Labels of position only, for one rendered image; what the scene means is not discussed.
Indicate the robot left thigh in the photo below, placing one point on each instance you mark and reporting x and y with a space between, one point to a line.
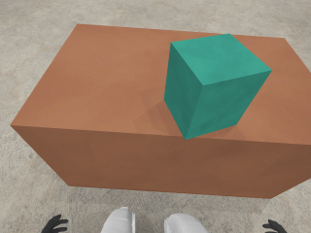
120 221

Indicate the pedestal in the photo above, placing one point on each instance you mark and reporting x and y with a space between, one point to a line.
98 118

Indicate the robot left hand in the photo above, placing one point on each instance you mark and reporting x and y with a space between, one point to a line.
52 223

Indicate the robot thigh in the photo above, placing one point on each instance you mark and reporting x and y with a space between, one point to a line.
183 223
120 221

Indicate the carton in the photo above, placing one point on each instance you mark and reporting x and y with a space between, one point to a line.
210 83

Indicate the robot right hand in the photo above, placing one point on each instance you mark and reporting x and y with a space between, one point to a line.
275 226

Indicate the robot right thigh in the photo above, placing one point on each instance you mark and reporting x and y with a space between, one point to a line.
183 223

